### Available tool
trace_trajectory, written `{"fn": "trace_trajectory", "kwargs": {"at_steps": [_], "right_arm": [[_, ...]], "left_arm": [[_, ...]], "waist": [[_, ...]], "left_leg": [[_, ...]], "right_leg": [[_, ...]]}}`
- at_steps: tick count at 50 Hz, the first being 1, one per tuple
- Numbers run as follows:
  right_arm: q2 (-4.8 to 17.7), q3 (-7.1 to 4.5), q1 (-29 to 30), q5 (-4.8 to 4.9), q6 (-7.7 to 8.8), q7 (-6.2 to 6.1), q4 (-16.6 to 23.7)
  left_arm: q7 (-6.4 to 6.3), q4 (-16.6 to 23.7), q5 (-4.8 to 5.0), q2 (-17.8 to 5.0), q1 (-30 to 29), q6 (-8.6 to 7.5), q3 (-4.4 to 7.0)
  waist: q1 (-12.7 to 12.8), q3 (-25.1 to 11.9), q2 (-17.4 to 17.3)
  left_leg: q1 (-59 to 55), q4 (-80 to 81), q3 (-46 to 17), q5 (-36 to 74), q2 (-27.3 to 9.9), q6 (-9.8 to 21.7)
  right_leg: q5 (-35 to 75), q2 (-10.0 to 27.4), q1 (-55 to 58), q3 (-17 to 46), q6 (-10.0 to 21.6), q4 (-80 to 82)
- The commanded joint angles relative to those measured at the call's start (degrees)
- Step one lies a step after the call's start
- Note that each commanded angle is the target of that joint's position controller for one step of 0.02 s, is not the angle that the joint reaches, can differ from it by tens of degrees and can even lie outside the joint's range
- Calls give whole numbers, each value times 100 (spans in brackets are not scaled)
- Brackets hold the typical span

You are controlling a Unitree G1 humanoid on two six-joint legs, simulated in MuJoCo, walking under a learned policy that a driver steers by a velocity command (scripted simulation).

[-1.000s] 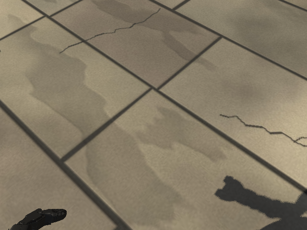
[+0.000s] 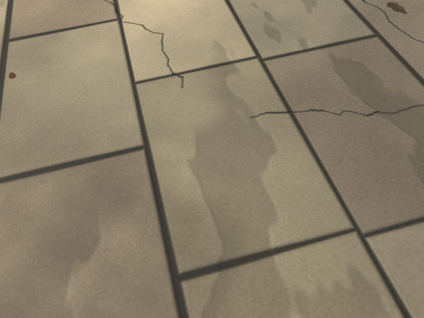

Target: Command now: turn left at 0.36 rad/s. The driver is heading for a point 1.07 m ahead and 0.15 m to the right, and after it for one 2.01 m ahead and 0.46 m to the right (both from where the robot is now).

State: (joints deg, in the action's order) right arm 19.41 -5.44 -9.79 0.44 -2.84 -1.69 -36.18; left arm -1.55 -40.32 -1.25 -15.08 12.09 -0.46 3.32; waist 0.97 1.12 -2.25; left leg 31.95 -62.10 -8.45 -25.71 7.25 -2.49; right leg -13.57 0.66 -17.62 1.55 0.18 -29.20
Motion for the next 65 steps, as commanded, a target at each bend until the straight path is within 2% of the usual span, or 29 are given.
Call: {"fn": "trace_trajectory", "kwargs": {"at_steps": [1,6,10,11,12,13,14,15,18,20,22,25,28,31,32,33,34,35,38,43,52,55,57,58,59,60,61,63,65], "right_arm": [[264,-94,-229,28,-9,-39,222],[-95,113,206,1,22,17,371],[10,80,-149,19,49,77,123],[99,76,-177,-23,60,78,96],[358,48,-245,-73,61,37,145],[747,-26,-68,-140,30,-5,140],[200,95,126,-154,61,52,137],[-35,161,213,-184,104,98,142],[74,155,129,-163,221,116,12],[123,144,-131,-116,212,79,-114],[497,40,-477,-51,184,57,-185],[516,29,-723,2,360,18,-307],[440,42,-364,101,443,52,-262],[318,68,-72,76,398,113,-249],[37,155,-44,20,425,130,-231],[-390,281,-64,-53,505,143,-14],[12,165,-24,117,607,102,116],[293,77,-17,234,689,102,49],[211,54,-28,56,770,149,-156],[-79,115,302,19,716,256,-93],[-190,250,1752,107,872,508,393],[106,136,1371,67,894,511,339],[555,-83,-313,60,865,372,-83],[1010,-178,-1443,-44,820,265,-300],[1008,-138,-1425,-86,844,337,-398],[401,-15,-1181,-31,832,303,-363],[227,50,-738,1,832,270,-374],[-21,111,-181,-65,898,302,-448],[-74,91,2,-124,998,315,-554]], "left_arm": [[-48,452,69,-703,-387,-52,140],[-45,302,87,-810,-208,30,172],[9,159,233,-888,-117,72,170],[19,53,259,-808,116,34,139],[57,42,144,-682,240,-45,80],[130,94,-28,-411,415,-161,-7],[116,86,-84,-402,84,-180,-37],[116,78,-67,-550,-177,-171,-3],[74,-23,-6,-595,-179,-80,28],[57,-139,47,-516,-70,-61,17],[53,-79,146,-507,-250,-104,42],[139,102,297,-607,-493,-303,109],[285,11,304,-515,-343,-457,73],[341,-557,207,-520,821,-469,142],[312,-671,217,-655,1322,-460,190],[255,-638,200,-1337,1799,-472,315],[304,-588,127,-1425,1829,-510,315],[286,-474,130,-1126,1363,-549,212],[259,-355,101,-810,883,-563,79],[201,-520,135,-729,1235,-496,19],[91,-856,216,-891,1684,-354,53],[60,-884,217,-1057,1603,-287,127],[44,-814,164,-1071,1368,-213,110],[34,-619,13,-746,1397,-238,-6],[104,-660,174,9,2326,-329,-200],[124,-674,360,-830,1652,-406,6],[124,-460,468,-1017,1049,-432,93],[57,-437,317,-800,715,-397,114],[71,-523,340,-534,1141,-247,97]], "waist": [[-163,-351,920],[75,-583,1404],[-61,-460,1331],[-56,-433,1159],[26,-673,667],[361,-766,-538],[158,-781,-655],[69,-585,-449],[22,-208,-386],[-59,-185,-448],[-302,322,-813],[-402,717,-1069],[-208,451,-613],[365,-99,-296],[555,-201,96],[595,-406,1735],[592,-300,1940],[396,251,1260],[169,446,680],[206,271,626],[423,703,637],[33,207,853],[-883,-908,913],[-1138,-1931,61],[-531,-2781,-1382],[-799,-2017,-683],[-688,-1016,-444],[-297,-242,115],[3,-233,-247]], "left_leg": [[304,-676,104,165,-177,-251],[-761,1603,563,-3,-609,-312],[-1884,3892,914,1307,-545,-39],[-2365,4446,728,1926,-629,137],[-3062,4281,138,2853,-1153,336],[-3147,3844,-394,3618,-1724,755],[-2439,3912,-395,2832,-1750,1010],[-2267,3970,-257,2155,-1485,869],[-1935,3997,-100,1862,-1252,604],[-1908,4179,-169,349,-1204,697],[-1861,4820,-1094,-1698,-1735,1163],[-2174,5201,-2129,-1547,-2452,1671],[-2332,5054,-1460,-466,-2213,1474],[-1110,4275,-386,216,-1524,1107],[-612,3405,-28,265,-1225,867],[355,1275,745,-160,-523,349],[1197,87,391,-858,-399,292],[1660,-438,156,-396,-814,416],[1557,-120,343,1091,-1282,555],[1391,801,741,2065,-1267,275],[652,3185,966,2993,-927,407],[-194,3314,1105,2365,-607,719],[-2681,3383,1024,2527,-635,1083],[-4729,3073,-463,2385,-1977,1410],[-6161,3886,-3248,838,-3195,2234],[-5407,4408,-3040,140,-2936,1890],[-4442,4608,-2011,368,-2749,1619],[-2974,5010,-788,1574,-2239,1340],[-2360,5367,-203,1875,-2132,1406]], "right_leg": [[2207,1196,744,1022,1091,929],[2262,1190,1081,759,1168,794],[2289,1169,841,824,1079,531],[2058,1078,599,789,829,493],[1431,893,185,609,445,264],[374,337,-175,22,52,60],[-52,301,338,-73,-200,239],[197,263,455,-105,-287,252],[524,253,526,-126,-250,261],[-328,-3,405,-439,-208,-44],[-1102,-228,-558,-653,-108,-859],[-1745,185,-1672,-64,238,-1950],[-1382,286,-1189,-126,432,-1086],[329,-266,1433,-647,238,-55],[20,77,2081,-129,313,158],[-860,1470,2668,2098,915,1126],[-2200,2212,2517,4012,1655,1947],[-2728,2198,2251,3785,1630,2013],[-1063,1476,1948,2147,1098,2047],[1591,1090,1943,845,1031,2125],[2112,1264,2104,296,996,2145],[4465,1358,2569,292,850,1261],[5250,1039,1807,157,606,-704],[2744,557,310,24,460,-2599],[-1983,-412,-1626,530,225,-4290],[-1777,-82,-2125,884,249,-4718],[-1170,173,-2307,657,261,-4610],[-397,565,-1848,548,216,-4126],[-153,778,-1329,573,116,-3998]]}}
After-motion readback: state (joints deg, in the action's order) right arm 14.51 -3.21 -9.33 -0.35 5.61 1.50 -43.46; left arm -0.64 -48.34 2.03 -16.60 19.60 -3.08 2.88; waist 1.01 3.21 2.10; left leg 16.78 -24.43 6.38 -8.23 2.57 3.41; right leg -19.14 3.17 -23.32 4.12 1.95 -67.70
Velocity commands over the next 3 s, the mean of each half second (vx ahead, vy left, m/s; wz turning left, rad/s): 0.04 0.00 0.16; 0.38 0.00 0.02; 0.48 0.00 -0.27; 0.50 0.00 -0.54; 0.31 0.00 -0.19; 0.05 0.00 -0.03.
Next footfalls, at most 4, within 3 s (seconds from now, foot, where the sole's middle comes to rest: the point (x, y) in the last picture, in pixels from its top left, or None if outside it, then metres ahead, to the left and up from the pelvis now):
0.24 left None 0.02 0.14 -0.77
0.64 right None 0.10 -0.11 -0.77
1.14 left None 0.46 0.12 -0.77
1.68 right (283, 239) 0.74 -0.15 -0.77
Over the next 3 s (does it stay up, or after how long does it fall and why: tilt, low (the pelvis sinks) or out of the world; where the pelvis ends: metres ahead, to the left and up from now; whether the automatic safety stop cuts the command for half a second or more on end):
stays up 1.02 -0.17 0.00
